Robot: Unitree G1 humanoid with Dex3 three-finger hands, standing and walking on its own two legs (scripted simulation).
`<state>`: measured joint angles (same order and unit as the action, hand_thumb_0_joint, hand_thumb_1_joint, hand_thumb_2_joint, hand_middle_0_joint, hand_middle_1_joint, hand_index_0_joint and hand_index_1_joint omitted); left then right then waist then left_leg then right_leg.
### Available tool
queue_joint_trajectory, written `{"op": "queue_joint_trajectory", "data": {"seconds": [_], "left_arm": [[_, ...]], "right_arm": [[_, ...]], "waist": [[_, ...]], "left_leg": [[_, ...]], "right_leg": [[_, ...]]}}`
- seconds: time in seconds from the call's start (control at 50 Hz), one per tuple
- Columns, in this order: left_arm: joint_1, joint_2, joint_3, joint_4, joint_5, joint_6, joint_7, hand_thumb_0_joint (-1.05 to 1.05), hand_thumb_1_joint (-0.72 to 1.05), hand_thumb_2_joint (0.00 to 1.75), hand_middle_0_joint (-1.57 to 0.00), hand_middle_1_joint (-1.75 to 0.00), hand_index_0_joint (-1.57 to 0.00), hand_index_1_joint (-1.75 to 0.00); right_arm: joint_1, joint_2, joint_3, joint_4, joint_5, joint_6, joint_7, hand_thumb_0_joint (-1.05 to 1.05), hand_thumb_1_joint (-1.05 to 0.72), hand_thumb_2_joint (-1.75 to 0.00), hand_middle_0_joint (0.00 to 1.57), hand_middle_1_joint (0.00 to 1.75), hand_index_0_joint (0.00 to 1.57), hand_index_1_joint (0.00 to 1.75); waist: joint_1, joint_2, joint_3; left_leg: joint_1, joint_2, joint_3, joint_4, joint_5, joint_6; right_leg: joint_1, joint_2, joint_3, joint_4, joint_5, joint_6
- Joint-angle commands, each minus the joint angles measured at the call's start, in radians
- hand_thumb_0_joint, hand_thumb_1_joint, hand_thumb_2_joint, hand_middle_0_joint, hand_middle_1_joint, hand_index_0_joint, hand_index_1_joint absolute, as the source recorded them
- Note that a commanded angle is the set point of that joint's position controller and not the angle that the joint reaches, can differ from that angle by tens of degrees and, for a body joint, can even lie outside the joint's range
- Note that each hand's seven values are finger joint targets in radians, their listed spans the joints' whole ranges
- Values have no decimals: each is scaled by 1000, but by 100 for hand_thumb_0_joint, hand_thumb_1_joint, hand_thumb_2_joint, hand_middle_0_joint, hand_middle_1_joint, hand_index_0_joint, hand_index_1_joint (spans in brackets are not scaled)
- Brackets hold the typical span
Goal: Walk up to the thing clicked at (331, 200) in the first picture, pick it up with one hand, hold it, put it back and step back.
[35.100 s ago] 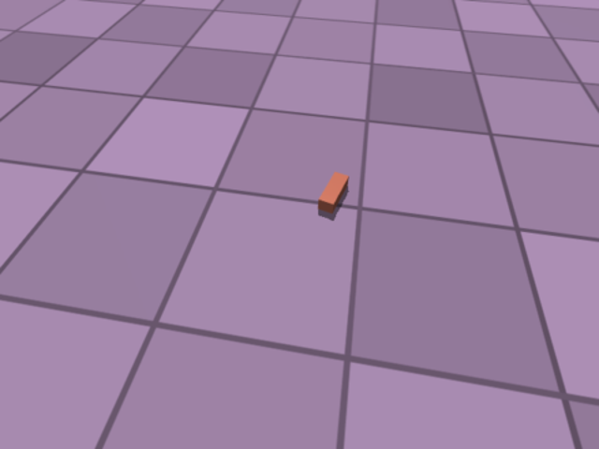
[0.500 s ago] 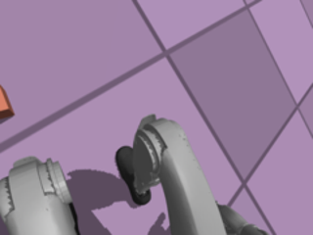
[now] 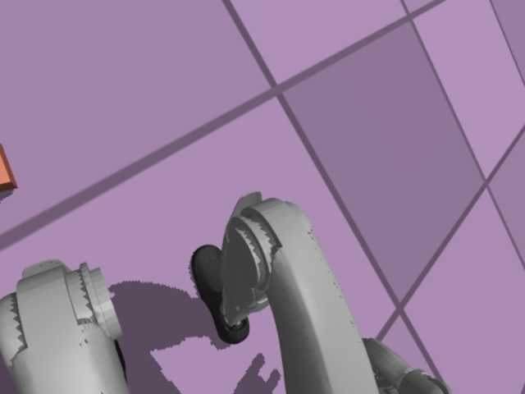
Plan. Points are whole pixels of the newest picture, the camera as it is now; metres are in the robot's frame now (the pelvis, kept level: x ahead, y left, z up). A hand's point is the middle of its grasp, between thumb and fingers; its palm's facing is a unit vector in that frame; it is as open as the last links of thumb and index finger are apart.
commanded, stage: open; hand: left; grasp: from above
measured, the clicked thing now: out of the picture +0.45 +0.30 -0.28
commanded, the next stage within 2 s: withdraw in 0.40 s
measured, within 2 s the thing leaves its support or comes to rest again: rests again in 0.68 s
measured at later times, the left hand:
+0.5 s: hand out of the picture +0.43 +0.30 -0.24, palm faces -0.48 -0.12 -0.87, open 12.8 cm
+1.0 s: hand out of the picture +0.44 +0.33 -0.08, palm faces -0.40 -0.05 -0.92, open 13.2 cm
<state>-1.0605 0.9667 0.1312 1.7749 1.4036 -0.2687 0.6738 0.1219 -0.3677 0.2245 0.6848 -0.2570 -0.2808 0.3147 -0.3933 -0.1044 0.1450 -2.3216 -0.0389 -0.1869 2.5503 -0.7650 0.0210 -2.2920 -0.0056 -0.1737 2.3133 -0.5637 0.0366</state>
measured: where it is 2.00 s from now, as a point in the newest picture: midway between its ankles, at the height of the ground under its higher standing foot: (173, 351)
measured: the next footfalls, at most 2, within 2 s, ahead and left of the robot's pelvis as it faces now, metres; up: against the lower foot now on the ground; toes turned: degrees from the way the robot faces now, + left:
none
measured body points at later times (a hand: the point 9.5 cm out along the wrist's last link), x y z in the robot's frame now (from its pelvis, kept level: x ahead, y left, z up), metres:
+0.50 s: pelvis -0.01 +0.00 +0.00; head +0.27 +0.12 +0.34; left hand +0.45 +0.31 -0.19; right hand +0.03 -0.27 -0.05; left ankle +0.06 +0.11 -0.27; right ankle +0.13 -0.12 -0.27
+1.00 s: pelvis +0.00 +0.00 +0.05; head +0.22 +0.06 +0.44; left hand +0.46 +0.33 -0.03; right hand +0.10 -0.27 -0.06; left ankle +0.06 +0.11 -0.27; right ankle +0.13 -0.12 -0.27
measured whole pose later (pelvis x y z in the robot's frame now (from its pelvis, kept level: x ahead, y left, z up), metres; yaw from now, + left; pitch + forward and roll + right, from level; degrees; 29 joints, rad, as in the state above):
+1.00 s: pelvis +0.00 +0.00 +0.05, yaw +6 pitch +36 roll -8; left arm -0.93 0.66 -0.02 1.35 1.12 -0.04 0.37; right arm 0.15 -0.32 0.03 0.73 -0.10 -0.11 0.28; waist -0.21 0.07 -0.12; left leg -2.21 -0.04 -0.07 2.33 -0.75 0.03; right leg -2.23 -0.02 -0.07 2.19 -0.60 0.02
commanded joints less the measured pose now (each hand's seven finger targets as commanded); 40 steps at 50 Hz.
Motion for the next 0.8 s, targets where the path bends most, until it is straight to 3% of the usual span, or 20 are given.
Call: {"op": "queue_joint_trajectory", "data": {"seconds": [0.0, 0.02, 0.06, 0.12, 0.16, 0.18, 0.22, 0.38, 0.4, 0.46, 0.5, 0.52, 0.6, 0.64, 0.66, 0.68, 0.72, 0.76, 0.78], "left_arm": [[-254, 214, 18, -126, -33, 13, 28, 0, -19, 84, -37, -78, -35, -80], [-256, 224, 28, -148, -42, 11, 27, 0, -21, 86, -35, -80, -33, -82], [-227, 208, 26, -118, -47, 13, 16, 0, -24, 85, -33, -79, -31, -81], [-200, 217, 27, -130, -57, 10, 4, 0, -28, 88, -30, -82, -27, -85], [-211, 209, 25, -134, -64, 3, -9, 0, -29, 88, -29, -82, -26, -85], [-185, 222, 33, -135, -63, 1, -11, 0, -30, 87, -28, -82, -25, -85], [-195, 228, 36, -147, -69, -8, -16, 0, -31, 88, -26, -83, -24, -86], [-239, 222, 9, -125, -38, -43, -12, 0, -30, 89, -24, -87, -23, -88], [-232, 234, 17, -124, -37, -46, -5, 0, -29, 88, -24, -87, -23, -88], [-250, 197, -21, -110, -15, -48, 0, 0, -29, 86, -21, -89, -21, -89], [-252, 231, -11, -119, -14, -48, 16, 0, -35, 86, -22, -89, -23, -88], [-245, 216, -24, -121, -11, -42, 18, 0, -36, 87, -21, -89, -22, -88], [-287, 282, 47, -269, -10, -15, 50, 0, -36, 87, -23, -88, -23, -88], [-255, 191, 19, -273, -37, 16, 53, 0, -36, 87, -23, -87, -23, -87], [-250, 206, 41, -285, -40, 33, 57, 0, -36, 87, -23, -86, -23, -86], [-255, 223, 66, -342, -50, 51, 54, 0, -36, 88, -22, -86, -22, -86], [-216, 162, 66, -470, -101, 95, 38, 0, -38, 89, -20, -88, -20, -88], [-157, 90, 39, -538, -156, 141, 8, 0, -38, 89, -21, -88, -21, -89], [-139, 26, -1, -508, -177, 164, -22, 0, -38, 90, -22, -88, -21, -89]], "right_arm": [[225, -336, -102, 16, 15, 6, 2, 0, -90, -90, 20, 30, 20, 30], [224, -338, -111, 21, 19, 8, -1, 0, -90, -90, 20, 30, 20, 30], [241, -326, -101, 15, 17, 12, 3, 0, -89, -90, 20, 30, 20, 30], [241, -331, -114, 16, 26, 22, -4, 0, -89, -90, 20, 30, 20, 30], [250, -326, -107, 13, 22, 25, -3, 0, -89, -90, 20, 30, 20, 30], [256, -329, -112, 10, 26, 33, -6, 0, -89, -90, 20, 30, 20, 30], [257, -326, -108, 5, 30, 40, -12, 0, -89, -90, 20, 30, 20, 30], [243, -335, -97, -5, 24, 54, -30, 0, -89, -90, 20, 30, 20, 30], [236, -327, -92, -4, 27, 54, -35, 0, -89, -90, 20, 30, 20, 30], [222, -332, -93, -6, 19, 44, -37, 0, -89, -90, 20, 30, 20, 30], [211, -328, -90, 0, 21, 42, -42, 0, -90, -90, 20, 30, 20, 30], [205, -335, -97, -3, 19, 35, -38, 0, -90, -90, 20, 30, 20, 30], [222, -336, -121, -8, 23, 29, -31, 0, -91, -90, 20, 30, 20, 30], [211, -316, -141, 5, 30, 22, -13, 0, -90, -90, 20, 30, 20, 30], [219, -317, -151, -3, 31, 20, -1, 0, -90, -90, 20, 30, 20, 30], [227, -319, -170, -6, 39, 22, 7, 0, -90, -90, 20, 30, 20, 30], [251, -289, -203, 17, 64, 42, 16, 0, -90, -90, 20, 30, 20, 30], [232, -273, -227, 23, 94, 64, 21, 0, -90, -90, 20, 30, 20, 30], [233, -263, -231, 38, 107, 72, 24, 0, -90, -91, 20, 30, 20, 30]], "waist": [[-64, 524, -651], [-45, 528, -674], [-59, 507, -663], [-35, 497, -685], [-50, 483, -678], [-37, 488, -697], [-38, 468, -692], [-61, 461, -627], [-43, 458, -627], [-66, 480, -595], [-46, 502, -625], [-48, 505, -609], [1, 634, -752], [17, 669, -773], [15, 673, -783], [37, 684, -836], [88, 743, -958], [133, 741, -998], [125, 684, -943]], "left_leg": [[486, 27, 43, -305, 293, -17], [486, 25, 48, -311, 287, -15], [482, 25, 52, -296, 320, -14], [461, 20, 63, -296, 321, -9], [451, 21, 59, -288, 321, -9], [461, 22, 60, -302, 332, -9], [442, 20, 60, -298, 320, -5], [424, 23, 47, -313, 229, -4], [418, 21, 44, -324, 215, -5], [460, 29, 32, -323, 210, -15], [469, 29, 27, -344, 199, -18], [472, 30, 26, -338, 193, -19], [570, 29, 34, -364, 261, -32], [605, 29, 30, -377, 296, -46], [598, 29, 41, -371, 300, -42], [614, 26, 50, -374, 332, -42], [689, 20, 67, -402, 404, -48], [677, 14, 97, -438, 396, -41], [622, 10, 107, -446, 355, -32]], "right_leg": [[407, 41, -70, -140, 214, -54], [420, 42, -66, -149, 209, -57], [424, 40, -70, -150, 230, -55], [456, 45, -61, -161, 232, -59], [453, 40, -65, -158, 227, -59], [476, 47, -65, -164, 233, -60], [475, 45, -66, -175, 222, -60], [404, 48, -74, -173, 143, -61], [401, 48, -76, -177, 126, -63], [347, 43, -79, -159, 120, -61], [356, 47, -79, -162, 113, -62], [337, 40, -77, -156, 111, -58], [358, 35, -71, -144, 166, -67], [329, 29, -68, -121, 197, -69], [328, 35, -70, -127, 204, -67], [344, 33, -63, -132, 227, -68], [369, 29, -44, -138, 269, -79], [385, 29, -27, -171, 267, -84], [368, 29, -19, -185, 243, -84]]}}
